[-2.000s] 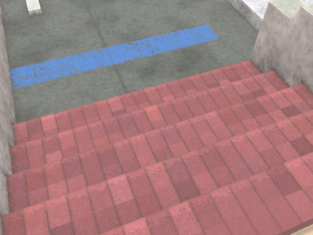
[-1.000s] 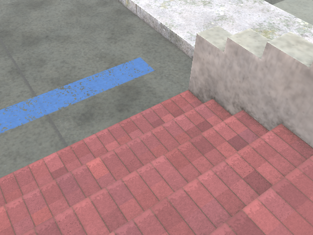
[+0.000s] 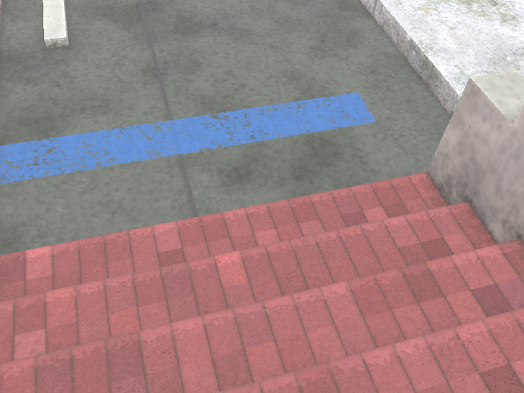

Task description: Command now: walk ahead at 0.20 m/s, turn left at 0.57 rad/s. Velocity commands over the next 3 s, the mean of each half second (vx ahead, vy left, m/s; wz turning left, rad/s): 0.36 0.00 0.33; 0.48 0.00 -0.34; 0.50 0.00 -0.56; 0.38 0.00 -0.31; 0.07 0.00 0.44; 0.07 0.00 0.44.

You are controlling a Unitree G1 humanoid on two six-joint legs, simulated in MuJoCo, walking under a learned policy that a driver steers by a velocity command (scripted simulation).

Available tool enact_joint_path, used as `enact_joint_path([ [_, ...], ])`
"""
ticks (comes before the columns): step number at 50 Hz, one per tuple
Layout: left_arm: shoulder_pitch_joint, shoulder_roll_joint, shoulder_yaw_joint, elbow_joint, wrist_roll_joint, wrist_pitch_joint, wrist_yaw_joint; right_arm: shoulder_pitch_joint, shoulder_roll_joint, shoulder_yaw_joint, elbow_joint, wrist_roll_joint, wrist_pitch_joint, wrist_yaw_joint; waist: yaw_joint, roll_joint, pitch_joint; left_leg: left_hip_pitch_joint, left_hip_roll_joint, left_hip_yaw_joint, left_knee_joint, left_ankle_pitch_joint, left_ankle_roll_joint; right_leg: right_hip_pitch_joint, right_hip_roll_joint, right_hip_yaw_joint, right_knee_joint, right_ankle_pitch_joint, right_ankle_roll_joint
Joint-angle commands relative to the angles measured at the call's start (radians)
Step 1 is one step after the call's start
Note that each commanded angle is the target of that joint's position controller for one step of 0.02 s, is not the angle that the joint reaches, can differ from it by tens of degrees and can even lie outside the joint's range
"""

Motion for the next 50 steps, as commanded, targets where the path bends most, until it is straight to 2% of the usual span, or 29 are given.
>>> enact_joint_path([
  [1, -0.070, 0.073, 0.012, -0.088, 0.004, -0.030, -0.007, 0.038, -0.181, -0.056, -0.063, -0.011, -0.004, 0.008, -0.029, 0.176, -0.040, 0.076, 0.231, -0.359, -0.187, -0.384, 0.165, -0.057, 0.030, -0.024, -0.109, -0.029, -0.008],
  [4, -0.060, 0.067, 0.003, -0.101, -0.004, -0.058, -0.012, 0.019, -0.194, -0.062, -0.074, -0.016, -0.006, 0.017, -0.019, 0.172, -0.041, 0.006, 0.218, -0.408, -0.168, -0.406, 0.156, 0.055, 0.058, -0.025, -0.209, -0.051, -0.043],
  [7, 0.129, 0.045, -0.005, -0.049, -0.012, -0.084, -0.002, -0.079, -0.162, -0.054, -0.102, -0.003, -0.004, 0.016, 0.103, 0.135, -0.029, -0.241, 0.139, -0.368, -0.090, -0.464, 0.077, 0.412, 0.049, -0.045, -0.483, 0.094, -0.104],
  [8, 0.210, 0.099, 0.006, -0.031, 0.001, -0.094, 0.010, -0.078, -0.108, -0.040, -0.108, 0.008, -0.010, 0.006, 0.134, 0.019, -0.024, -0.404, 0.067, -0.271, 0.067, -0.506, 0.012, 0.566, -0.061, 0.064, -0.571, -0.031, -0.124],
  [9, 0.251, 0.195, 0.021, -0.046, 0.017, -0.103, 0.011, -0.050, -0.007, -0.011, -0.129, 0.019, -0.021, 0.002, 0.131, -0.188, -0.067, -0.482, -0.082, -0.077, 0.396, -0.445, -0.039, 0.599, -0.340, 0.446, -0.712, -0.363, -0.176],
  [10, 0.210, 0.243, 0.043, -0.026, 0.026, -0.102, 0.004, -0.124, -0.105, -0.028, -0.141, -0.013, -0.030, -0.004, 0.117, -0.105, 0.060, -0.570, -0.047, -0.079, 0.490, -0.306, -0.043, 0.430, -0.371, 0.576, -0.763, -0.428, -0.227],
  [11, 0.143, 0.185, 0.027, -0.034, 0.015, -0.109, 0.000, -0.096, -0.128, -0.036, -0.120, -0.017, -0.039, 0.003, 0.055, -0.053, 0.091, -0.532, -0.014, -0.116, 0.522, -0.212, -0.043, 0.372, -0.328, 0.513, -0.754, -0.391, -0.227],
  [12, 0.092, 0.138, 0.014, -0.042, 0.005, -0.117, -0.008, -0.045, -0.134, -0.037, -0.087, -0.016, -0.042, 0.017, 0.016, -0.065, 0.084, -0.487, -0.003, -0.099, 0.533, -0.152, -0.056, 0.356, -0.268, 0.417, -0.753, -0.303, -0.204],
  [15, 0.119, 0.096, 0.003, -0.022, -0.004, -0.138, -0.015, -0.011, -0.126, -0.035, -0.046, -0.029, -0.033, 0.038, 0.019, -0.114, 0.053, -0.393, 0.007, -0.025, 0.597, -0.061, -0.078, 0.312, -0.178, 0.228, -0.765, -0.105, -0.211],
  [20, 0.237, 0.104, 0.017, 0.044, -0.018, -0.149, -0.028, -0.124, -0.094, -0.011, -0.060, -0.027, -0.032, 0.041, 0.068, -0.088, 0.057, -0.417, 0.056, 0.026, 0.470, 0.008, -0.080, 0.404, -0.177, 0.134, -0.732, 0.158, -0.243],
  [22, 0.273, 0.115, 0.022, 0.053, 0.000, -0.158, -0.029, -0.133, -0.100, -0.014, -0.051, -0.041, -0.036, 0.040, 0.075, -0.093, 0.017, -0.385, 0.083, 0.064, 0.547, 0.070, -0.063, 0.421, -0.216, 0.128, -0.675, 0.326, -0.277],
  [27, 0.337, 0.109, 0.016, 0.078, -0.002, -0.148, -0.023, -0.224, -0.067, 0.003, -0.060, -0.044, -0.055, 0.039, 0.096, -0.084, 0.040, -0.333, 0.117, 0.167, 0.418, -0.052, -0.052, 0.424, -0.205, 0.121, -0.542, 0.563, -0.288],
  [29, 0.292, 0.137, 0.020, 0.067, -0.002, -0.137, -0.018, -0.112, -0.055, 0.004, -0.018, -0.034, -0.066, 0.032, 0.035, -0.092, 0.012, -0.086, 0.062, 0.197, 0.319, -0.114, -0.040, 0.301, -0.175, 0.089, -0.427, 0.763, -0.263],
  [30, 0.268, 0.154, 0.023, 0.064, -0.012, -0.135, -0.017, 0.031, -0.066, -0.007, 0.030, -0.031, -0.077, 0.023, -0.042, -0.056, -0.035, 0.107, 0.023, 0.215, 0.249, -0.088, -0.031, 0.227, -0.146, 0.073, -0.264, 0.852, -0.251],
  [31, 0.234, 0.144, 0.022, 0.062, -0.022, -0.143, -0.019, 0.207, -0.107, -0.025, 0.079, -0.042, -0.095, 0.009, -0.145, 0.003, -0.090, 0.332, 0.083, 0.140, 0.112, -0.027, -0.005, 0.081, -0.092, 0.035, 0.000, 0.741, -0.215],
  [32, 0.155, 0.071, 0.009, 0.027, -0.010, -0.158, -0.025, 0.347, -0.172, -0.043, 0.117, -0.048, -0.112, -0.010, -0.201, 0.111, -0.154, 0.497, 0.267, -0.053, 0.037, 0.024, 0.023, -0.113, 0.009, 0.001, 0.364, 0.191, -0.170],
  [33, 0.267, 0.011, -0.005, -0.011, -0.036, -0.164, -0.024, 0.333, -0.262, -0.062, 0.116, -0.020, -0.113, -0.019, -0.097, 0.324, -0.197, 0.538, 0.510, -0.428, -0.061, 0.058, 0.112, -0.311, 0.077, 0.014, 0.510, -0.147, -0.151],
  [34, 0.183, 0.090, 0.008, 0.002, -0.018, -0.150, -0.013, 0.220, -0.202, -0.051, 0.094, -0.008, -0.119, -0.017, -0.089, 0.161, -0.055, 0.401, 0.498, -0.406, -0.097, -0.077, 0.128, -0.397, 0.008, 0.042, 0.474, -0.118, -0.155],
  [35, 0.124, 0.099, 0.017, 0.003, -0.013, -0.138, -0.018, 0.111, -0.133, -0.030, 0.069, -0.017, -0.127, -0.013, -0.057, 0.102, 0.042, 0.274, 0.463, -0.323, -0.116, -0.054, 0.114, -0.375, -0.017, 0.054, 0.409, -0.067, -0.146],
  [36, 0.125, 0.104, 0.025, 0.018, -0.010, -0.123, -0.028, 0.026, -0.084, -0.013, 0.057, -0.021, -0.131, -0.009, -0.008, 0.062, 0.101, 0.170, 0.417, -0.225, -0.145, -0.001, 0.094, -0.322, -0.040, 0.050, 0.326, -0.013, -0.131],
  [37, 0.117, 0.093, 0.027, 0.008, 0.008, -0.102, -0.041, 0.017, -0.096, -0.019, 0.076, -0.018, -0.136, -0.015, 0.014, 0.113, 0.127, 0.115, 0.401, -0.154, -0.167, 0.011, 0.089, -0.284, -0.057, 0.028, 0.256, 0.035, -0.117],
  [40, 0.077, 0.054, 0.022, -0.003, 0.026, -0.071, -0.068, 0.016, -0.086, -0.019, 0.102, -0.007, -0.156, -0.022, 0.032, 0.120, 0.092, 0.073, 0.338, 0.023, -0.155, 0.108, 0.089, -0.226, -0.035, -0.058, 0.180, 0.327, -0.130],
  [41, 0.006, 0.049, 0.024, -0.026, 0.011, -0.084, -0.068, 0.023, -0.058, -0.012, 0.117, -0.002, -0.176, -0.024, 0.026, 0.108, 0.114, 0.062, 0.269, 0.108, -0.159, -0.007, 0.040, -0.229, -0.023, -0.056, 0.022, 0.457, -0.133],
  [42, -0.015, 0.041, 0.020, -0.034, 0.015, -0.099, -0.077, 0.016, -0.057, -0.010, 0.130, 0.005, -0.194, -0.026, 0.038, 0.104, 0.102, 0.004, 0.233, 0.157, -0.150, -0.067, 0.004, -0.113, -0.006, -0.076, -0.134, 0.651, -0.136],
  [44, 0.059, -0.016, 0.005, 0.016, -0.011, -0.109, -0.106, -0.018, -0.049, -0.009, 0.155, 0.013, -0.194, -0.030, 0.065, 0.118, 0.026, -0.196, 0.183, 0.251, -0.099, -0.174, -0.031, 0.277, 0.049, -0.136, -0.252, 0.985, -0.150],
  [46, 0.065, 0.010, 0.009, 0.036, -0.018, -0.091, -0.105, 0.000, -0.052, -0.007, 0.177, -0.004, -0.188, -0.044, 0.069, 0.078, 0.048, -0.182, 0.206, 0.262, 0.013, -0.200, -0.029, 0.325, 0.042, -0.168, -0.263, 0.960, -0.146],
  [48, 0.090, 0.027, 0.014, 0.065, 0.016, -0.083, -0.087, 0.051, -0.046, 0.000, 0.209, -0.017, -0.175, -0.056, 0.063, 0.029, 0.056, -0.050, 0.232, 0.278, 0.247, -0.024, -0.035, 0.306, 0.037, -0.179, -0.304, 0.902, -0.163],
  [49, 0.201, 0.045, 0.021, 0.097, 0.028, -0.080, -0.078, 0.035, -0.079, -0.008, 0.212, -0.020, -0.167, -0.062, 0.110, 0.050, 0.015, 0.001, 0.248, 0.273, 0.446, 0.123, -0.034, 0.348, 0.025, -0.153, -0.336, 0.821, -0.188],
  [50, 0.372, 0.081, 0.041, 0.153, 0.031, -0.079, -0.068, -0.034, -0.100, -0.021, 0.203, -0.018, -0.156, -0.065, 0.207, 0.027, -0.026, -0.014, 0.225, 0.294, 0.725, 0.235, -0.050, 0.460, 0.008, -0.114, -0.430, 0.762, -0.235],
])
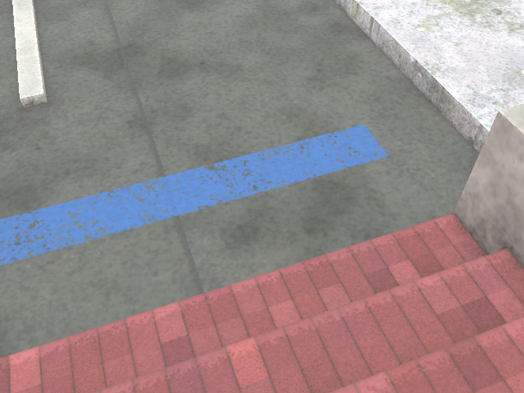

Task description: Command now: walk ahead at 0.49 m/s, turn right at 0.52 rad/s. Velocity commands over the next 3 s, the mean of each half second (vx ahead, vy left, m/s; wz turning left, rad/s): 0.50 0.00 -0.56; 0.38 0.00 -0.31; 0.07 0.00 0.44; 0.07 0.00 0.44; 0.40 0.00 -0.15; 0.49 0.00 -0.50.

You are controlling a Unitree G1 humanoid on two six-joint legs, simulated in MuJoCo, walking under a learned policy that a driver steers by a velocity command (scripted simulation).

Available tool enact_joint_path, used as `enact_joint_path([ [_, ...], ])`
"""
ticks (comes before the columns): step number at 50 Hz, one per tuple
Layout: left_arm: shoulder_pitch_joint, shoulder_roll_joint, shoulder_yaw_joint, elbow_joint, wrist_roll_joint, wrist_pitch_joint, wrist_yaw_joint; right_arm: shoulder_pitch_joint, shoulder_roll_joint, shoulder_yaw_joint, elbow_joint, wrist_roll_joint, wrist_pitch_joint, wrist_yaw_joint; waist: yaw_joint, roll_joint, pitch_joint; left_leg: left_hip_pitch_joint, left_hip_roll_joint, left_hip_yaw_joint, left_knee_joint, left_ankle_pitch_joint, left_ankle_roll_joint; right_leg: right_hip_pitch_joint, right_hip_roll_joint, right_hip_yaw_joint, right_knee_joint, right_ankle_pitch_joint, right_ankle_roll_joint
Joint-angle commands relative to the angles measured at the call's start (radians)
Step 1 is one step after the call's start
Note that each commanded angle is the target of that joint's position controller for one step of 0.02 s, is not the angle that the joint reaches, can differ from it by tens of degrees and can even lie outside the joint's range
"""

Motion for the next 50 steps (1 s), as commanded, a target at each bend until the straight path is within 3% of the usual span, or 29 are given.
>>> enact_joint_path([
  [1, 0.475, 0.110, 0.051, 0.124, 0.028, 0.010, 0.024, -0.206, -0.139, -0.041, -0.072, 0.023, 0.024, -0.015, 0.314, -0.126, 0.015, -0.402, 0.016, -0.024, 0.810, 0.185, 0.015, 0.480, -0.066, 0.129, -0.319, -0.108, -0.155],
  [2, 0.476, 0.199, 0.058, 0.140, -0.005, -0.001, 0.031, -0.114, -0.087, -0.027, -0.124, 0.003, 0.030, -0.004, 0.174, -0.255, -0.013, -0.732, 0.004, -0.143, 0.923, -0.211, 0.025, 0.721, -0.180, 0.211, 0.044, 0.354, -0.145],
  [3, 0.477, 0.185, 0.046, 0.114, -0.041, -0.020, 0.037, -0.035, -0.088, -0.015, -0.146, -0.020, 0.021, 0.003, 0.136, -0.142, -0.100, -0.835, 0.069, -0.284, 0.781, -0.109, 0.032, 0.791, -0.279, 0.356, 0.057, 0.436, -0.173],
  [5, 0.283, 0.116, 0.024, 0.075, -0.058, -0.023, 0.053, -0.089, -0.150, -0.033, -0.125, -0.043, 0.040, 0.025, 0.041, 0.168, 0.000, -0.750, 0.093, -0.260, 0.471, 0.134, 0.003, 0.507, -0.196, 0.395, -0.100, 0.123, -0.163],
  [6, 0.201, 0.243, 0.061, 0.051, -0.035, -0.021, 0.079, -0.082, -0.087, -0.017, -0.186, -0.050, 0.054, 0.034, 0.000, -0.152, -0.057, -0.736, 0.116, -0.307, 0.378, 0.087, -0.050, 0.396, -0.368, 0.664, -0.107, -0.006, -0.329],
  [7, 0.211, 0.176, 0.048, 0.060, -0.018, -0.025, 0.078, -0.124, -0.139, -0.020, -0.160, -0.051, 0.072, 0.021, 0.022, -0.034, -0.030, -0.716, 0.151, -0.333, 0.334, 0.088, -0.089, 0.322, -0.355, 0.707, -0.110, -0.043, -0.351],
  [9, 0.232, 0.138, 0.040, 0.074, 0.006, -0.039, 0.064, -0.124, -0.137, -0.028, -0.112, -0.021, 0.087, 0.024, 0.022, 0.074, -0.044, -0.552, 0.133, -0.289, 0.259, 0.273, -0.086, 0.150, -0.257, 0.578, -0.103, -0.165, -0.289],
  [10, 0.299, 0.108, 0.032, 0.114, -0.013, -0.053, 0.076, -0.211, -0.160, -0.043, -0.146, -0.011, 0.072, 0.037, 0.053, 0.086, -0.009, -0.619, 0.148, -0.340, 0.144, 0.549, -0.064, 0.154, -0.201, 0.552, -0.021, -0.293, -0.252],
  [12, 0.256, 0.063, 0.012, 0.105, -0.035, -0.055, 0.087, -0.284, -0.079, -0.016, -0.169, -0.031, 0.066, 0.065, 0.060, 0.047, -0.037, -0.429, 0.081, -0.283, -0.077, 0.824, -0.036, -0.006, -0.027, 0.421, 0.027, -0.566, -0.155],
  [14, 0.228, 0.074, 0.010, 0.083, -0.028, -0.044, 0.088, -0.312, -0.026, 0.002, -0.193, -0.016, 0.073, 0.077, 0.075, 0.001, -0.047, -0.269, 0.013, -0.235, -0.168, 0.825, -0.035, -0.095, 0.017, 0.390, 0.069, -0.641, -0.110],
  [17, 0.265, 0.073, 0.007, 0.078, 0.000, -0.022, 0.099, -0.318, -0.027, 0.003, -0.201, 0.002, 0.067, 0.078, 0.094, -0.010, -0.019, -0.241, 0.002, -0.281, -0.210, 0.813, -0.029, -0.061, -0.015, 0.474, 0.204, -0.722, -0.099],
  [19, 0.253, 0.079, 0.009, 0.072, 0.012, -0.014, 0.121, -0.172, -0.053, -0.013, -0.151, 0.017, 0.055, 0.068, 0.018, -0.025, 0.017, -0.171, 0.041, -0.319, -0.355, 0.748, -0.014, -0.010, -0.019, 0.506, 0.363, -0.683, -0.102],
  [21, 0.271, 0.048, 0.010, 0.090, 0.008, -0.016, 0.116, 0.123, -0.103, -0.044, -0.049, 0.004, 0.036, 0.050, -0.119, 0.121, -0.040, 0.145, 0.056, -0.293, -0.450, 0.686, -0.007, -0.123, 0.082, 0.380, 0.841, -0.733, -0.066],
  [22, 0.387, -0.048, 0.001, 0.090, -0.026, -0.024, 0.108, 0.167, -0.151, -0.047, -0.045, -0.019, 0.025, 0.055, -0.041, 0.296, -0.150, 0.362, 0.244, -0.462, -0.184, 1.016, 0.030, -0.362, 0.174, 0.280, 1.300, -1.279, -0.029],
  [23, 0.455, -0.050, -0.006, 0.063, -0.044, -0.021, 0.120, 0.168, -0.126, -0.030, -0.065, -0.002, 0.037, 0.071, 0.012, 0.268, -0.205, 0.391, 0.370, -0.621, -0.143, 0.998, 0.031, -0.531, 0.102, 0.211, 1.477, -1.242, -0.024],
  [25, 0.285, 0.005, -0.001, 0.013, -0.011, -0.012, 0.112, 0.083, -0.155, -0.047, -0.085, 0.004, 0.044, 0.064, 0.005, 0.239, -0.090, 0.202, 0.495, -0.909, -0.486, 0.210, 0.189, -0.755, 0.049, 0.107, 1.514, -1.023, 0.014],
  [26, 0.101, 0.049, 0.011, -0.009, 0.018, 0.003, 0.098, 0.022, -0.084, -0.026, -0.097, 0.013, 0.037, 0.058, -0.023, 0.103, 0.074, -0.030, 0.421, -0.774, -0.525, 0.115, 0.178, -0.731, 0.001, 0.159, 1.433, -0.901, 0.018],
  [28, 0.074, 0.001, 0.004, -0.024, -0.010, 0.028, 0.077, 0.002, -0.087, -0.013, -0.069, -0.016, 0.024, 0.049, 0.024, 0.131, 0.152, -0.255, 0.357, -0.646, -0.507, 0.266, 0.159, -0.622, -0.035, 0.217, 1.249, -0.812, 0.042],
  [30, 0.048, -0.030, -0.003, -0.037, -0.009, 0.032, 0.060, -0.045, -0.056, 0.000, -0.049, -0.004, 0.002, 0.045, 0.096, 0.114, 0.125, -0.347, 0.261, -0.482, -0.525, 0.264, 0.099, -0.552, -0.036, 0.237, 1.005, -0.605, 0.066],
  [33, 0.009, -0.041, -0.002, -0.032, 0.008, 0.022, 0.042, -0.056, -0.047, 0.009, -0.053, 0.013, -0.011, 0.041, 0.089, 0.137, 0.076, -0.402, 0.206, -0.289, -0.535, 0.592, 0.100, -0.332, -0.025, 0.135, 0.610, -0.358, 0.075],
  [36, -0.057, -0.072, -0.017, -0.025, -0.006, 0.024, 0.017, 0.018, -0.090, 0.002, -0.031, 0.019, 0.015, 0.029, 0.045, 0.146, 0.023, -0.234, 0.227, -0.213, -0.557, 0.785, 0.104, -0.226, -0.031, 0.057, 0.399, -0.327, 0.042],
  [40, -0.130, -0.070, -0.028, -0.001, 0.002, 0.005, 0.033, 0.149, -0.064, 0.017, 0.028, -0.008, 0.051, 0.030, -0.011, 0.096, 0.044, 0.005, 0.237, -0.207, -0.446, 0.997, 0.137, -0.218, -0.001, 0.027, 0.250, -0.502, 0.000],
  [43, 0.052, -0.041, -0.023, 0.090, -0.004, -0.015, 0.052, 0.127, -0.102, 0.015, 0.042, -0.010, 0.064, 0.037, 0.067, 0.152, -0.027, -0.001, 0.201, -0.208, -0.215, 1.192, 0.133, 0.121, 0.070, -0.014, 0.061, -0.598, -0.020],
  [44, 0.170, -0.003, -0.014, 0.133, 0.000, -0.034, 0.058, 0.123, -0.112, 0.012, 0.041, 0.003, 0.061, 0.040, 0.119, 0.122, -0.066, -0.096, 0.160, -0.189, -0.052, 1.066, 0.110, 0.326, 0.019, 0.044, -0.051, -0.300, -0.041],
  [45, 0.301, 0.079, 0.006, 0.184, 0.014, -0.041, 0.064, 0.223, -0.029, 0.029, 0.028, 0.031, 0.060, 0.045, 0.105, -0.079, -0.214, -0.419, 0.084, -0.154, 0.255, 0.375, 0.057, 0.726, -0.278, 0.292, 0.051, 0.260, -0.159],
  [46, 0.352, 0.071, 0.010, 0.194, -0.047, -0.029, 0.062, 0.229, -0.023, 0.031, 0.029, 0.048, 0.071, 0.037, 0.130, -0.131, -0.379, -0.521, -0.034, -0.205, 0.467, -0.168, 0.028, 0.779, -0.418, 0.483, -0.004, 0.361, -0.279],
  [47, 0.283, 0.055, 0.001, 0.171, -0.057, -0.029, 0.061, 0.146, -0.076, 0.014, 0.010, 0.031, 0.079, 0.030, 0.120, -0.027, -0.275, -0.543, 0.007, -0.285, 0.451, -0.123, 0.026, 0.626, -0.384, 0.395, -0.076, 0.187, -0.255],
  [49, 0.078, 0.000, -0.017, 0.124, -0.030, -0.026, 0.074, 0.052, -0.053, 0.007, -0.024, 0.012, 0.095, 0.029, 0.053, -0.015, -0.075, -0.488, 0.061, -0.263, 0.316, -0.041, 0.026, 0.334, -0.333, 0.248, -0.182, -0.029, -0.177],
  [50, 0.052, 0.003, -0.013, 0.116, -0.013, -0.029, 0.083, 0.041, -0.062, -0.004, -0.030, -0.008, 0.115, 0.030, 0.042, -0.012, -0.063, -0.406, 0.062, -0.253, 0.317, 0.058, 0.028, 0.226, -0.324, 0.212, -0.203, -0.082, -0.159],
])
Over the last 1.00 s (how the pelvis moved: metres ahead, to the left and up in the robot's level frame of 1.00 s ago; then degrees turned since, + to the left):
0.34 0.04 -0.07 -3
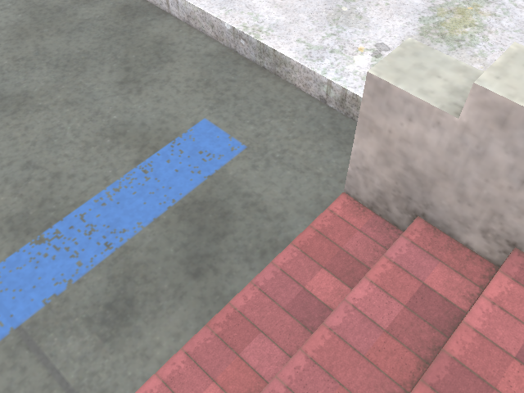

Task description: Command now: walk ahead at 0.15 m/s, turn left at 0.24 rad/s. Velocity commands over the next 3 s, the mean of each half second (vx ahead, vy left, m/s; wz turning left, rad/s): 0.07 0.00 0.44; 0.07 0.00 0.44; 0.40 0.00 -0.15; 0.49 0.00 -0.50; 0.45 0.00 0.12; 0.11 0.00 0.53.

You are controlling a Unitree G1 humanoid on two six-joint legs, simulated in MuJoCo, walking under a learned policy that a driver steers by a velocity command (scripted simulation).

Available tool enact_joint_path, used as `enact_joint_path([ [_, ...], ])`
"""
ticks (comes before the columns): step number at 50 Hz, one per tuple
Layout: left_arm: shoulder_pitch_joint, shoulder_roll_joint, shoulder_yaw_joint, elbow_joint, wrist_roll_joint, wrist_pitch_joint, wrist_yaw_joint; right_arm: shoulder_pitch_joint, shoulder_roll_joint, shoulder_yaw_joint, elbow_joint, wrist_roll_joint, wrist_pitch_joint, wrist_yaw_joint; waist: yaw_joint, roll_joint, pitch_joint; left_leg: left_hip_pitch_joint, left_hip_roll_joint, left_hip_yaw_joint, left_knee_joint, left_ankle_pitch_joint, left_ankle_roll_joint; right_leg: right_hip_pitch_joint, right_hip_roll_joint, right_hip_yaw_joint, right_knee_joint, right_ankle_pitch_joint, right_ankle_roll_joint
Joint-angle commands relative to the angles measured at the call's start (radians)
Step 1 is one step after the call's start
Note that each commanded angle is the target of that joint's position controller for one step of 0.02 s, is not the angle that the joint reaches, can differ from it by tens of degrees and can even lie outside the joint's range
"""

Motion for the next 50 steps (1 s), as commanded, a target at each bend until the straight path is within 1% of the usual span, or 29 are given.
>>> enact_joint_path([
  [1, 0.073, 0.140, 0.036, -0.032, 0.016, -0.013, 0.020, 0.034, -0.120, -0.048, -0.061, -0.026, 0.038, -0.005, 0.042, -0.041, -0.108, -0.074, 0.020, -0.014, 0.054, 0.191, 0.004, 0.093, -0.315, 0.181, -0.218, 0.549, -0.198],
  [2, 0.072, 0.138, 0.038, -0.038, 0.008, -0.022, 0.018, 0.041, -0.100, -0.050, -0.073, -0.027, 0.055, -0.002, 0.028, -0.038, -0.131, -0.056, 0.008, -0.012, 0.068, 0.244, 0.007, 0.068, -0.317, 0.156, -0.211, 0.558, -0.200],
  [3, 0.063, 0.146, 0.044, -0.039, -0.008, -0.036, 0.021, 0.001, -0.109, -0.061, -0.093, -0.031, 0.063, -0.001, 0.027, -0.038, -0.138, -0.096, 0.024, -0.059, 0.050, 0.314, 0.004, 0.083, -0.326, 0.149, -0.198, 0.498, -0.182],
  [4, 0.083, 0.149, 0.048, -0.035, -0.013, -0.041, 0.023, -0.017, -0.099, -0.063, -0.114, -0.026, 0.073, 0.004, 0.021, -0.056, -0.125, -0.116, 0.016, -0.046, 0.016, 0.383, -0.001, 0.059, -0.317, 0.126, -0.184, 0.404, -0.173],
  [7, 0.122, 0.140, 0.050, -0.030, -0.005, -0.041, 0.032, -0.107, -0.110, -0.074, -0.180, -0.030, 0.094, 0.015, 0.031, -0.123, -0.121, -0.182, 0.027, -0.070, -0.046, 0.541, -0.017, 0.046, -0.349, 0.124, -0.126, 0.251, -0.150],
  [9, 0.142, 0.146, 0.052, -0.040, 0.006, -0.042, 0.036, -0.159, -0.118, -0.074, -0.216, -0.031, 0.103, 0.024, 0.041, -0.109, -0.116, -0.199, 0.034, -0.083, -0.133, 0.612, -0.024, 0.035, -0.369, 0.127, -0.084, 0.126, -0.126],
  [13, 0.148, 0.159, 0.053, -0.074, 0.026, -0.028, 0.040, -0.256, -0.111, -0.069, -0.253, -0.006, 0.105, 0.053, 0.076, -0.138, -0.088, -0.043, 0.007, -0.025, -0.432, 0.712, -0.050, -0.088, -0.333, 0.046, 0.057, -0.139, -0.041],
  [15, 0.183, 0.175, 0.061, -0.075, 0.031, -0.019, 0.053, -0.302, -0.124, -0.073, -0.258, 0.005, 0.099, 0.068, 0.111, -0.115, -0.073, -0.005, 0.004, -0.012, -0.544, 0.733, -0.055, -0.093, -0.347, 0.057, 0.149, -0.225, -0.022],
  [16, 0.183, 0.184, 0.065, -0.078, 0.032, -0.012, 0.059, -0.296, -0.128, -0.075, -0.252, 0.010, 0.096, 0.069, 0.111, -0.119, -0.061, 0.024, 0.007, 0.000, -0.588, 0.701, -0.050, -0.109, -0.363, 0.073, 0.195, -0.239, -0.020],
  [18, 0.152, 0.189, 0.070, -0.085, 0.028, 0.009, 0.074, -0.166, -0.116, -0.078, -0.185, 0.015, 0.080, 0.069, 0.045, -0.065, -0.055, 0.222, 0.003, 0.054, -0.775, 0.758, -0.023, -0.180, -0.347, 0.041, 0.356, -0.207, -0.003],
  [19, 0.179, 0.158, 0.063, -0.075, 0.022, 0.021, 0.075, -0.054, -0.132, -0.088, -0.121, -0.003, 0.062, 0.069, 0.006, 0.044, -0.099, 0.373, -0.002, 0.056, -0.815, 0.770, -0.007, -0.214, -0.280, -0.024, 0.562, -0.249, 0.003],
  [20, 0.190, 0.110, 0.060, -0.089, 0.015, 0.039, 0.067, 0.046, -0.216, -0.106, -0.085, -0.025, 0.037, 0.067, -0.021, 0.259, -0.122, 0.516, 0.108, -0.041, -0.671, 1.285, 0.031, -0.415, -0.150, -0.118, 1.018, -0.650, 0.038],
  [21, 0.151, 0.073, 0.046, -0.144, 0.014, 0.052, 0.061, 0.067, -0.304, -0.108, -0.112, -0.007, 0.026, 0.072, -0.005, 0.261, -0.161, 0.582, 0.252, -0.192, -0.456, 1.750, 0.098, -0.674, -0.106, -0.055, 1.326, -0.684, 0.055],
  [22, 0.113, 0.091, 0.043, -0.185, 0.002, 0.049, 0.068, 0.041, -0.371, -0.130, -0.150, 0.016, 0.034, 0.063, -0.026, 0.190, -0.299, 0.593, 0.358, -0.315, -0.513, 1.675, 0.196, -0.756, -0.090, 0.003, 1.488, -0.578, 0.056],
  [23, 0.060, 0.092, 0.036, -0.221, 0.004, 0.043, 0.085, -0.023, -0.400, -0.137, -0.181, 0.009, 0.045, 0.045, -0.016, 0.147, -0.347, 0.535, 0.439, -0.449, -0.622, 1.263, 0.289, -0.817, -0.081, 0.058, 1.574, -0.463, 0.057],
  [24, 0.005, 0.107, 0.030, -0.228, 0.024, 0.044, 0.094, -0.120, -0.342, -0.117, -0.202, -0.001, 0.055, 0.020, 0.004, 0.120, -0.285, 0.409, 0.401, -0.476, -0.721, 0.798, 0.302, -0.837, -0.097, 0.096, 1.536, -0.352, 0.067],
  [25, -0.028, 0.135, 0.038, -0.221, 0.036, 0.058, 0.088, -0.187, -0.257, -0.084, -0.220, -0.003, 0.059, 0.001, 0.015, 0.105, -0.204, 0.277, 0.343, -0.445, -0.734, 0.670, 0.276, -0.789, -0.100, 0.119, 1.492, -0.260, 0.074],
  [26, -0.021, 0.138, 0.041, -0.221, 0.036, 0.079, 0.081, -0.209, -0.204, -0.063, -0.222, -0.006, 0.060, -0.007, 0.033, 0.092, -0.170, 0.192, 0.287, -0.422, -0.716, 0.637, 0.252, -0.746, -0.088, 0.124, 1.461, -0.225, 0.077],
  [27, 0.002, 0.129, 0.037, -0.219, 0.036, 0.098, 0.078, -0.215, -0.193, -0.055, -0.227, -0.013, 0.056, -0.006, 0.050, 0.071, -0.154, 0.115, 0.230, -0.382, -0.706, 0.619, 0.226, -0.703, -0.062, 0.108, 1.431, -0.172, 0.077],
  [28, 0.003, 0.103, 0.029, -0.226, 0.041, 0.111, 0.077, -0.206, -0.202, -0.056, -0.228, -0.015, 0.048, -0.008, 0.051, 0.063, -0.172, 0.098, 0.208, -0.390, -0.697, 0.624, 0.219, -0.698, -0.035, 0.096, 1.459, -0.168, 0.074],
  [30, -0.010, 0.068, 0.012, -0.254, 0.050, 0.119, 0.082, -0.160, -0.212, -0.055, -0.223, -0.011, 0.031, -0.010, 0.042, 0.037, -0.201, 0.136, 0.191, -0.421, -0.671, 0.707, 0.224, -0.743, -0.002, 0.096, 1.511, -0.189, 0.076],
  [36, -0.096, 0.048, -0.007, -0.350, 0.053, 0.126, 0.084, -0.081, -0.187, -0.041, -0.245, -0.013, 0.025, -0.030, 0.010, 0.030, -0.221, 0.185, 0.143, -0.498, -0.676, 0.641, 0.232, -0.801, 0.039, 0.097, 1.528, -0.237, 0.113],
  [41, -0.126, 0.037, -0.013, -0.419, 0.033, 0.130, 0.070, -0.064, -0.189, -0.043, -0.287, -0.015, 0.029, -0.044, -0.011, 0.068, -0.229, 0.208, 0.146, -0.521, -0.756, 0.514, 0.267, -0.734, 0.053, 0.081, 1.550, -0.298, 0.123],
  [44, -0.111, 0.053, -0.016, -0.452, 0.033, 0.129, 0.039, -0.066, -0.200, -0.048, -0.302, -0.016, 0.033, -0.058, -0.008, 0.092, -0.231, 0.184, 0.123, -0.527, -0.858, 0.160, 0.257, -0.631, 0.044, 0.066, 1.451, -0.332, 0.120],
  [45, -0.114, 0.049, -0.021, -0.476, 0.036, 0.130, 0.025, -0.054, -0.210, -0.055, -0.293, -0.005, 0.037, -0.064, -0.009, 0.117, -0.211, 0.189, 0.130, -0.550, -0.897, 0.033, 0.236, -0.610, 0.026, 0.101, 1.331, -0.427, 0.103],
  [47, -0.034, 0.039, -0.043, -0.488, 0.035, 0.121, -0.002, -0.113, -0.239, -0.072, -0.307, 0.009, 0.048, -0.065, 0.039, 0.162, -0.212, 0.050, 0.107, -0.471, -0.986, -0.044, 0.175, -0.340, 0.016, 0.080, 1.021, -0.535, 0.050],
  [48, 0.028, 0.047, -0.049, -0.491, 0.021, 0.118, -0.016, -0.155, -0.250, -0.083, -0.324, 0.030, 0.062, -0.062, 0.071, 0.212, -0.198, -0.129, 0.084, -0.393, -1.065, -0.120, 0.138, -0.076, 0.056, 0.036, 0.727, -0.764, -0.003],
  [49, 0.174, 0.088, -0.034, -0.442, 0.022, 0.111, -0.027, -0.170, -0.282, -0.100, -0.326, 0.036, 0.053, -0.047, 0.114, 0.291, -0.206, -0.305, 0.108, -0.387, -1.098, -0.102, 0.125, 0.216, 0.076, 0.020, 0.766, -0.717, -0.053],
  [50, 0.453, 0.144, -0.007, -0.370, 0.021, 0.111, -0.021, -0.230, -0.273, -0.107, -0.339, 0.030, 0.045, -0.039, 0.255, 0.227, -0.166, -0.437, 0.089, -0.379, -0.998, -0.212, 0.078, 0.410, 0.104, -0.016, 0.589, -0.703, -0.084],
])
Over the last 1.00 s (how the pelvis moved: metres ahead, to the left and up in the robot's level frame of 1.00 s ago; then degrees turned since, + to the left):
0.44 -0.01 -0.19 -26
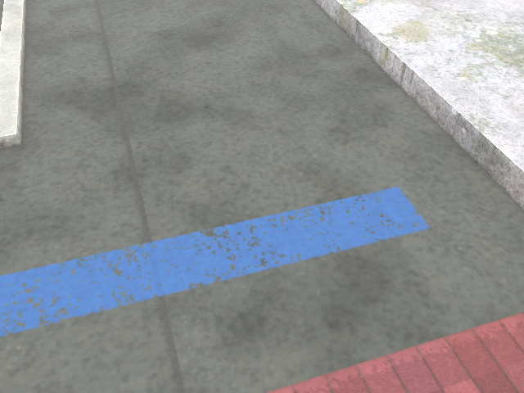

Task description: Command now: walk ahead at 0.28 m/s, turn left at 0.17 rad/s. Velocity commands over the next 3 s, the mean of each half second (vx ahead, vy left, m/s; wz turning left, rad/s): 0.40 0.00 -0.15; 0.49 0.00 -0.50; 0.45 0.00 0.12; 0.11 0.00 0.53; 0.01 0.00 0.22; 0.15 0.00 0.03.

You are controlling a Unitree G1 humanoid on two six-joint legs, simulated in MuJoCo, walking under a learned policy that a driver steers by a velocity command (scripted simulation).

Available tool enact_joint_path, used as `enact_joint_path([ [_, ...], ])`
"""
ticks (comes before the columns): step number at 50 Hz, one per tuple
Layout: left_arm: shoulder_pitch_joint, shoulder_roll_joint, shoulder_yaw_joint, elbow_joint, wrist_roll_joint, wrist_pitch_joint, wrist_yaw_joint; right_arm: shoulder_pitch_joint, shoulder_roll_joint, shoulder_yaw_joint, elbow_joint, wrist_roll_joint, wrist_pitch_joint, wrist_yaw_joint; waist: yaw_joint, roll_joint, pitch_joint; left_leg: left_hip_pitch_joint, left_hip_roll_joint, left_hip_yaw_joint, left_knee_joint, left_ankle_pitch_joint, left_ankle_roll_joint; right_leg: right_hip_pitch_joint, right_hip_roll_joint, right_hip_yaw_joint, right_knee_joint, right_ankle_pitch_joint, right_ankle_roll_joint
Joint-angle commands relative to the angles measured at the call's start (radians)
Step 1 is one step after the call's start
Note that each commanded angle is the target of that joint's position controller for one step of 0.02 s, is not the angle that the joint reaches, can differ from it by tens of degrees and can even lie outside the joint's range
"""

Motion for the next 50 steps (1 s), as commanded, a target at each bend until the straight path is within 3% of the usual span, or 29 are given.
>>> enact_joint_path([
  [1, 0.588, 0.178, 0.065, 0.113, -0.037, -0.022, 0.000, -0.244, -0.104, -0.051, -0.111, -0.016, -0.007, 0.006, 0.368, -0.118, 0.192, -0.623, 0.018, -0.127, 0.255, -0.815, 0.039, 0.612, 0.046, 0.118, -0.665, -0.312, -0.115],
  [2, 0.689, 0.217, 0.064, 0.170, -0.068, -0.056, 0.010, -0.434, 0.035, -0.011, -0.192, -0.032, -0.041, 0.021, 0.407, -0.348, 0.386, -1.129, -0.154, -0.206, 0.732, -0.802, 0.001, 0.555, -0.308, 0.872, -0.924, -0.535, -0.118],
  [3, 0.572, 0.243, 0.058, 0.186, -0.088, -0.081, 0.051, -0.541, -0.021, -0.024, -0.259, -0.028, -0.099, 0.022, 0.331, -0.176, 0.483, -1.193, -0.168, -0.392, 0.736, -0.589, -0.004, 0.376, -0.362, 1.244, -1.258, -0.328, -0.122],
  [4, 0.350, 0.271, 0.067, 0.156, -0.024, -0.097, 0.066, -0.385, -0.026, -0.030, -0.218, -0.003, -0.113, 0.030, 0.114, -0.099, 0.461, -1.077, -0.167, -0.394, 0.794, -0.417, -0.005, 0.266, -0.405, 1.238, -1.231, -0.272, -0.121],
  [5, 0.192, 0.244, 0.072, 0.142, 0.010, -0.113, 0.058, -0.246, -0.052, -0.036, -0.142, -0.016, -0.103, 0.033, 0.005, -0.108, 0.409, -0.867, -0.148, -0.346, 0.852, -0.271, -0.015, 0.147, -0.339, 0.992, -1.123, -0.071, -0.071],
  [7, 0.068, 0.150, 0.059, 0.143, 0.017, -0.123, 0.023, -0.053, -0.119, -0.064, -0.018, -0.030, -0.047, 0.055, -0.096, -0.107, 0.297, -0.450, -0.133, -0.165, 0.940, -0.012, -0.065, -0.150, -0.193, 0.553, -1.000, 0.190, -0.028],
  [8, 0.053, 0.123, 0.056, 0.151, 0.002, -0.122, 0.014, -0.040, -0.117, -0.066, -0.003, -0.025, -0.028, 0.071, -0.108, -0.116, 0.252, -0.346, -0.122, -0.109, 0.976, 0.070, -0.080, -0.203, -0.164, 0.471, -0.985, 0.217, -0.041],
  [10, 0.115, 0.155, 0.074, 0.186, -0.033, -0.120, 0.012, -0.106, -0.082, -0.045, -0.006, -0.041, -0.008, 0.095, -0.079, -0.070, 0.212, -0.285, -0.077, -0.017, 0.950, 0.196, -0.083, -0.147, -0.152, 0.395, -0.987, 0.290, -0.074],
  [12, 0.266, 0.202, 0.095, 0.241, -0.039, -0.120, 0.023, -0.202, -0.079, -0.035, -0.023, -0.070, 0.000, 0.102, -0.012, -0.059, 0.206, -0.290, -0.002, 0.102, 0.813, 0.257, -0.072, 0.017, -0.131, 0.370, -1.003, 0.409, -0.097],
  [14, 0.418, 0.193, 0.100, 0.291, -0.037, -0.116, 0.036, -0.292, -0.050, -0.018, -0.036, -0.083, 0.001, 0.106, 0.077, -0.094, 0.191, -0.380, 0.039, 0.133, 0.687, 0.267, -0.064, 0.255, -0.125, 0.378, -0.972, 0.552, -0.127],
  [18, 0.552, 0.174, 0.104, 0.328, -0.012, -0.100, 0.062, -0.456, -0.002, 0.006, -0.077, -0.062, -0.024, 0.118, 0.210, -0.129, 0.165, -0.441, 0.042, 0.139, 0.342, 0.181, -0.064, 0.552, -0.136, 0.403, -0.902, 0.734, -0.162],
  [21, 0.515, 0.165, 0.102, 0.329, -0.005, -0.096, 0.070, -0.475, 0.015, 0.015, -0.078, -0.045, -0.049, 0.112, 0.237, -0.110, 0.144, -0.342, 0.042, 0.141, 0.137, 0.208, -0.062, 0.555, -0.122, 0.412, -0.823, 0.782, -0.160],
  [25, 0.439, 0.172, 0.099, 0.326, -0.007, -0.102, 0.068, -0.334, 0.008, 0.009, -0.024, -0.024, -0.078, 0.083, 0.186, -0.066, 0.070, -0.006, 0.046, 0.138, 0.041, 0.260, -0.021, 0.418, -0.097, 0.448, -0.626, 0.856, -0.158],
  [27, 0.409, 0.169, 0.097, 0.337, -0.015, -0.112, 0.049, -0.093, -0.003, -0.006, 0.054, -0.022, -0.100, 0.061, 0.053, 0.036, 0.020, 0.276, 0.072, 0.156, -0.110, 0.376, -0.002, 0.310, -0.031, 0.364, -0.319, 0.817, -0.139],
  [28, 0.418, 0.166, 0.104, 0.337, -0.031, -0.122, 0.036, 0.040, -0.048, -0.019, 0.100, -0.037, -0.106, 0.045, 0.015, 0.118, -0.023, 0.547, 0.166, 0.075, -0.087, 0.385, 0.020, 0.077, 0.015, 0.292, -0.055, 0.449, -0.113],
  [29, 0.536, 0.102, 0.097, 0.352, -0.059, -0.127, 0.038, 0.166, -0.089, -0.025, 0.099, -0.050, -0.103, 0.041, 0.025, 0.210, -0.189, 0.938, 0.371, -0.054, 0.360, 0.708, 0.056, -0.250, 0.028, 0.226, 0.300, -0.060, -0.087],
  [30, 0.568, 0.146, 0.096, 0.338, -0.069, -0.130, 0.054, 0.211, -0.095, -0.028, 0.089, -0.019, -0.097, 0.055, -0.008, 0.178, -0.265, 0.988, 0.467, -0.165, 0.366, 0.593, 0.104, -0.382, -0.013, 0.182, 0.436, -0.010, -0.086],
  [31, 0.461, 0.188, 0.100, 0.316, -0.051, -0.128, 0.059, 0.191, -0.131, -0.050, 0.099, -0.019, -0.093, 0.055, -0.030, 0.196, -0.177, 0.847, 0.524, -0.296, 0.158, 0.196, 0.230, -0.500, -0.016, 0.085, 0.494, 0.149, -0.055],
  [32, 0.260, 0.200, 0.112, 0.299, -0.001, -0.115, 0.050, 0.090, -0.046, -0.032, 0.083, -0.026, -0.093, 0.053, -0.026, 0.029, 0.036, 0.638, 0.427, -0.230, -0.001, -0.065, 0.210, -0.556, -0.046, 0.064, 0.439, 0.304, -0.056],
  [33, 0.195, 0.193, 0.116, 0.261, 0.007, -0.113, 0.035, 0.066, -0.054, -0.024, 0.076, -0.039, -0.113, 0.051, -0.023, 0.118, 0.113, 0.470, 0.454, -0.250, -0.017, 0.023, 0.254, -0.512, -0.065, 0.110, 0.359, 0.380, -0.042],
  [35, 0.173, 0.144, 0.116, 0.276, 0.012, -0.095, 0.025, 0.071, -0.007, -0.005, 0.122, -0.032, -0.146, 0.056, 0.050, 0.036, 0.246, 0.218, 0.399, -0.110, 0.005, 0.340, 0.190, -0.426, -0.107, 0.209, 0.180, 0.469, -0.024],
  [37, 0.107, 0.124, 0.114, 0.252, -0.005, -0.100, -0.009, -0.026, -0.013, 0.004, 0.109, -0.026, -0.162, 0.050, 0.116, 0.069, 0.254, 0.032, 0.275, 0.083, -0.091, 0.286, 0.109, -0.257, -0.104, 0.169, -0.245, 0.700, 0.010],
  [38, 0.068, 0.102, 0.109, 0.254, 0.007, -0.110, -0.026, -0.026, -0.003, 0.011, 0.122, -0.015, -0.167, 0.047, 0.101, 0.131, 0.241, 0.005, 0.242, 0.139, -0.085, 0.384, 0.104, -0.170, -0.093, 0.119, -0.389, 0.837, 0.015],
  [40, 0.119, 0.067, 0.097, 0.295, 0.015, -0.103, -0.044, 0.029, -0.038, 0.005, 0.158, -0.022, -0.161, 0.040, 0.108, 0.187, 0.152, 0.099, 0.288, 0.151, -0.042, 0.590, 0.113, -0.103, -0.106, 0.093, -0.342, 0.942, -0.018],
  [41, 0.111, 0.087, 0.103, 0.295, 0.010, -0.099, -0.048, 0.032, -0.048, 0.004, 0.150, -0.022, -0.156, 0.040, 0.107, 0.130, 0.141, 0.145, 0.291, 0.182, -0.024, 0.578, 0.108, -0.133, -0.106, 0.066, -0.346, 0.978, -0.035],
  [42, 0.037, 0.090, 0.104, 0.275, 0.011, -0.110, -0.049, 0.100, -0.016, 0.011, 0.183, -0.016, -0.160, 0.034, 0.078, 0.092, 0.168, 0.252, 0.278, 0.181, 0.001, 0.470, 0.084, -0.238, -0.131, 0.131, -0.416, 1.079, -0.058],
  [44, -0.124, 0.081, 0.095, 0.242, 0.009, -0.136, -0.047, 0.184, 0.001, 0.022, 0.210, -0.031, -0.165, 0.029, 0.006, 0.057, 0.205, 0.326, 0.234, 0.215, -0.003, 0.288, 0.063, -0.271, -0.111, 0.051, -0.595, 1.181, -0.074],
  [47, -0.248, 0.050, 0.072, 0.225, -0.012, -0.145, -0.053, 0.193, -0.018, 0.032, 0.241, -0.040, -0.166, 0.029, -0.020, 0.005, 0.263, 0.195, 0.225, 0.245, -0.032, 0.064, 0.065, 0.001, -0.093, -0.002, -0.899, 1.327, -0.066],
  [50, -0.254, 0.076, 0.068, 0.248, -0.004, -0.140, -0.045, 0.284, -0.052, 0.032, 0.292, -0.056, -0.144, 0.015, -0.056, 0.007, 0.285, 0.432, 0.245, 0.217, 0.125, 0.267, 0.077, -0.028, -0.087, -0.008, -1.073, 1.214, -0.058],
])
Over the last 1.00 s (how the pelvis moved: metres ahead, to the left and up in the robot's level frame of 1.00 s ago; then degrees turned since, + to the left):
0.00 0.01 -0.11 29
